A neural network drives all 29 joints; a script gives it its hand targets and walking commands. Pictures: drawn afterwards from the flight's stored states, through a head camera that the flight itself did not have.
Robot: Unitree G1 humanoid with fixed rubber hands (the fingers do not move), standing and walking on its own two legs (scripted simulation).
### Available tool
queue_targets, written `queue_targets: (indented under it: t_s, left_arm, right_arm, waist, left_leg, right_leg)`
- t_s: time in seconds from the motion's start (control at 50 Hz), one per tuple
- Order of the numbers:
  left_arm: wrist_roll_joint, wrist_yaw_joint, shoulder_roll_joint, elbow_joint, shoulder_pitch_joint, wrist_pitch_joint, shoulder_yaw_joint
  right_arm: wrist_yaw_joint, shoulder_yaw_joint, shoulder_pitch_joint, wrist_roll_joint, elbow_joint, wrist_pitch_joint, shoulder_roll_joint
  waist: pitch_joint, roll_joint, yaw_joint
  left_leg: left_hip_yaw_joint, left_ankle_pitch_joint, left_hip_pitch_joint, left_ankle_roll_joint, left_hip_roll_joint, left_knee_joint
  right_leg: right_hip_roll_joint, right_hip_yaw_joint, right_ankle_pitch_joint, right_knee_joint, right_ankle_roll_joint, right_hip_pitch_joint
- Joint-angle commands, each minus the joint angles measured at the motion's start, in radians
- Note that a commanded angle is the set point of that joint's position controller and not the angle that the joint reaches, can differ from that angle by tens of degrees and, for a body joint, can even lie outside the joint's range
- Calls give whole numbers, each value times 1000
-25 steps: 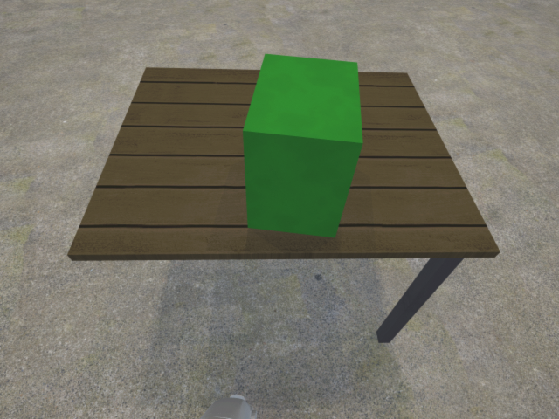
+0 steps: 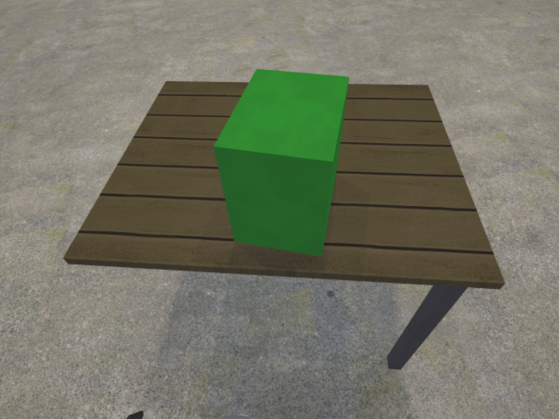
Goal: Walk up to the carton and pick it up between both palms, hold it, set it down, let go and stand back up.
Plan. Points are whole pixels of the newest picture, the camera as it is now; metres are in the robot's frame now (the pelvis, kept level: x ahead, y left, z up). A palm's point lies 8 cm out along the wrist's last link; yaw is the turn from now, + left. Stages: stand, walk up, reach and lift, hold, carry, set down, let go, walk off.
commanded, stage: walk up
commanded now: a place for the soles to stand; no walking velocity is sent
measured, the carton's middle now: (289, 163) +0.58 +0.02 +0.02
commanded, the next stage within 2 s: none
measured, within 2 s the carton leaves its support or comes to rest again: neither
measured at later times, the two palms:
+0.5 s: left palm out of the picture +0.06 +0.27 -0.10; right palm out of the picture +0.12 -0.23 -0.09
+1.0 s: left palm out of the picture +0.06 +0.27 -0.11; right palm (435, 364) +0.24 -0.22 -0.10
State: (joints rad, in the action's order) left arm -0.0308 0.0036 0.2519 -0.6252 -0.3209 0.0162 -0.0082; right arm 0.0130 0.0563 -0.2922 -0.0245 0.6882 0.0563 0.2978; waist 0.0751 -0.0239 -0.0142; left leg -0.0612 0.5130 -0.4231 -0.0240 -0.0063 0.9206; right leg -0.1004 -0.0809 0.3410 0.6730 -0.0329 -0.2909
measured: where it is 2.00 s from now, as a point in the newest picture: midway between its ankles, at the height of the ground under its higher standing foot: outside the picture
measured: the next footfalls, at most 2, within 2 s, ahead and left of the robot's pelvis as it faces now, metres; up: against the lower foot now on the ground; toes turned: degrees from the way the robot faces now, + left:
left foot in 0.10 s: +0.06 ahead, +0.13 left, +0.00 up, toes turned +1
left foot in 0.98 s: +0.18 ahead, +0.12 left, +0.00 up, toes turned -3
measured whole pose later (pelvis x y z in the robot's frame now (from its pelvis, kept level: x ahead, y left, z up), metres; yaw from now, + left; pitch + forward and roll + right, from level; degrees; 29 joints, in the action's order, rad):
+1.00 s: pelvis +0.10 +0.01 +0.00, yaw +0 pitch -2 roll +0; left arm -0.01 0.01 0.27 -0.69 -0.54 0.01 0.01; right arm -0.02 0.02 -0.19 -0.04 0.67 0.00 0.22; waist 0.14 0.01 -0.06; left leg 0.08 0.15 -0.39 0.03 0.01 0.60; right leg -0.05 -0.03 0.45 0.64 -0.03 -0.15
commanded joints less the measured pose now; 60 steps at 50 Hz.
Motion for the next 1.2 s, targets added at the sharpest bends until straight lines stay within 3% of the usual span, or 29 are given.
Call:
queue_targets:
  t_s: [0.0,0.06,0.08,0.1,0.12,0.16,0.24,0.46,0.48,0.52,0.56,0.58,0.62,0.66,0.68,0.7,0.72,0.76,0.8,0.86,0.9,0.94,0.96,0.98,1.0,1.02,1.04,1.1,1.18]
  left_arm:
    - [2,12,227,71,-53,-15,80]
    - [22,6,227,86,-53,-10,71]
    - [31,1,206,98,-61,-13,60]
    - [39,-3,167,111,-90,-17,45]
    - [44,2,127,110,-82,-9,37]
    - [35,3,143,101,-62,-6,51]
    - [19,-1,183,80,-97,-31,62]
    - [21,-4,176,75,-109,-40,58]
    - [-2,-12,177,56,-175,-43,83]
    - [-7,-21,168,71,-141,-39,90]
    - [-5,-27,124,105,-107,-46,80]
    - [-9,-25,113,115,-113,-52,77]
    - [-9,-24,117,116,-139,-64,84]
    - [-5,-17,128,74,-259,-85,97]
    - [-11,-9,189,45,-332,-94,113]
    - [-21,0,302,22,-369,-87,140]
    - [-21,9,294,10,-348,-70,138]
    - [-25,15,216,3,-365,-65,106]
    - [-17,23,215,-2,-302,-55,99]
    - [4,25,204,14,-200,-43,90]
    - [17,25,204,28,-157,-39,86]
    - [30,18,178,39,-157,-37,66]
    - [37,15,145,43,-199,-40,52]
    - [44,16,102,46,-282,-34,35]
    - [36,30,108,23,-318,-1,45]
    - [21,38,123,17,-273,26,58]
    - [18,38,125,29,-216,35,63]
    - [21,28,102,1,-235,25,70]
    - [19,19,109,8,-188,7,85]
  right_arm:
    - [-13,9,12,-1,-100,-39,25]
    - [-16,14,-3,-8,-86,-57,54]
    - [-15,21,-9,-15,-84,-63,90]
    - [-14,31,-2,-20,-89,-64,144]
    - [-16,31,23,13,-80,-58,169]
    - [-20,9,70,31,-69,-53,119]
    - [-26,-1,60,26,-62,-51,103]
    - [-32,-6,60,24,-49,-62,96]
    - [-41,15,-17,0,-38,-71,87]
    - [-45,29,-26,-2,-43,-76,102]
    - [-36,43,-60,-7,-27,-83,152]
    - [-27,49,-70,-13,-17,-81,171]
    - [-21,47,-48,-16,-10,-75,168]
    - [-29,26,57,-10,-33,-67,124]
    - [-36,1,100,-4,-63,-69,43]
    - [-34,-10,78,-17,-93,-73,-1]
    - [-21,-3,79,-26,-94,-72,24]
    - [-21,-8,75,-15,-86,-82,14]
    - [-28,-11,84,-14,-96,-87,-6]
    - [-36,-17,62,-4,-88,-77,-24]
    - [-29,-10,27,-6,-71,-71,-13]
    - [-15,7,-39,-12,-49,-74,42]
    - [-7,20,-60,-21,-42,-74,89]
    - [0,29,-59,-27,-66,-71,149]
    - [11,29,-46,5,-67,-57,157]
    - [19,20,-3,23,-65,-47,137]
    - [24,9,36,30,-68,-42,108]
    - [25,0,119,18,-61,-38,96]
    - [17,5,152,6,-61,-32,98]
  waist:
    - [-56,265,-26]
    - [-95,194,8]
    - [-131,129,19]
    - [-173,4,14]
    - [-167,-68,6]
    - [-76,-56,1]
    - [-37,-42,4]
    - [-77,8,7]
    - [-131,24,11]
    - [25,-2,26]
    - [87,-97,54]
    - [99,-124,56]
    - [55,-117,43]
    - [0,-98,-42]
    - [-13,51,-89]
    - [-12,196,-95]
    - [41,139,-86]
    - [53,81,-74]
    - [47,146,-53]
    - [-10,214,-19]
    - [-56,211,8]
    - [-103,90,49]
    - [-153,19,64]
    - [-244,-124,61]
    - [-262,-108,53]
    - [-174,-72,51]
    - [-77,-63,60]
    - [-26,-120,17]
    - [-73,-126,23]
  left_leg:
    - [74,-40,11,-3,8,-198]
    - [88,-367,233,37,-5,-451]
    - [17,-437,322,68,37,-441]
    - [-131,-460,358,122,141,-446]
    - [-175,-336,192,181,208,-494]
    - [-119,-171,69,154,145,-522]
    - [-65,-251,86,97,90,-465]
    - [-61,-379,139,90,77,-439]
    - [-58,44,155,116,49,-432]
    - [-167,230,90,144,86,-509]
    - [-343,221,170,214,197,-619]
    - [-395,193,202,252,248,-636]
    - [-355,172,167,255,249,-616]
    - [-166,55,-15,169,144,-448]
    - [-6,-31,-176,87,29,-198]
    - [95,13,-310,27,-48,16]
    - [42,81,-334,23,11,75]
    - [45,38,-335,4,22,134]
    - [87,-38,-265,2,38,19]
    - [162,-228,-11,2,2,-156]
    - [176,-390,165,19,-12,-275]
    - [160,-600,383,53,-11,-420]
    - [62,-706,493,102,91,-410]
    - [-222,-800,506,222,336,-454]
    - [-315,-700,396,330,452,-512]
    - [-314,-537,280,341,439,-550]
    - [-246,-499,193,305,378,-574]
    - [-65,-534,121,235,274,-568]
    - [-33,-484,151,251,270,-529]
  right_leg:
    - [-161,164,-408,-212,192,130]
    - [-141,113,-503,-123,145,37]
    - [-127,89,-398,-104,107,-33]
    - [-69,39,-208,-65,63,-85]
    - [7,7,22,-71,42,35]
    - [22,26,23,-128,42,79]
    - [-30,63,-36,-202,64,41]
    - [-40,33,-115,-221,66,68]
    - [-18,21,244,-189,97,96]
    - [-12,43,320,-148,101,-46]
    - [63,-25,141,7,69,-188]
    - [64,-24,116,27,64,-229]
    - [49,14,123,-4,68,-153]
    - [49,61,21,-193,94,147]
    - [-84,276,116,-324,141,300]
    - [-300,595,124,-425,235,382]
    - [-371,624,-142,-392,318,359]
    - [-278,416,-687,-284,303,406]
    - [-195,278,-738,-268,258,338]
    - [-79,108,-774,-225,198,178]
    - [-62,85,-724,-147,169,88]
    - [-35,91,-538,-35,109,-43]
    - [-6,82,-375,55,66,-103]
    - [54,61,15,234,16,-110]
    - [72,109,355,344,6,-39]
    - [57,151,360,400,6,-67]
    - [61,167,322,398,6,-91]
    - [68,149,222,317,-3,-56]
    - [89,92,182,231,-16,-51]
